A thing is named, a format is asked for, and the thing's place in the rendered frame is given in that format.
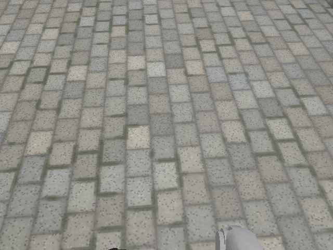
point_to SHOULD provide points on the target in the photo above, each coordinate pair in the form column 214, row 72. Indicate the robot right thigh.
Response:
column 236, row 238

